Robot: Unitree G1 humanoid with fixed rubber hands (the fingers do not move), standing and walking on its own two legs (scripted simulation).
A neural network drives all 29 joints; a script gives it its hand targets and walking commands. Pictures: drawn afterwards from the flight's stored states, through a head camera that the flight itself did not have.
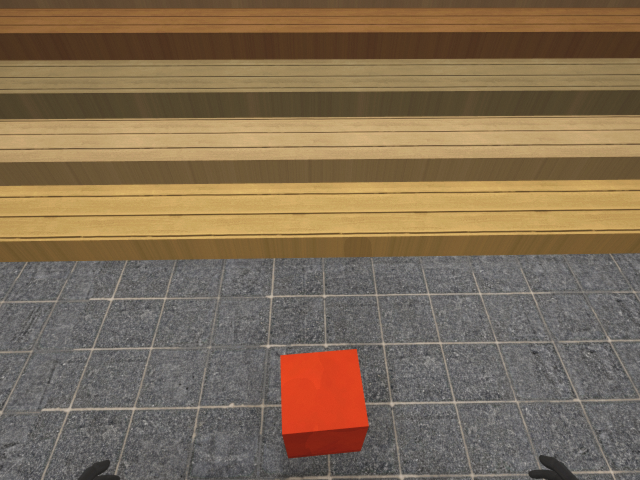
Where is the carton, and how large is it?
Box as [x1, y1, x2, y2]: [280, 349, 368, 457]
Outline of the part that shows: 356,349 280,355 282,435 288,457 360,450 368,424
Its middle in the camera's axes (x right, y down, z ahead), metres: +0.00 +0.47 +1.09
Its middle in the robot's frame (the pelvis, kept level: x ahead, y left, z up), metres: +0.42 +0.01 -0.66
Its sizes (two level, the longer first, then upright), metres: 0.210 0.200 0.250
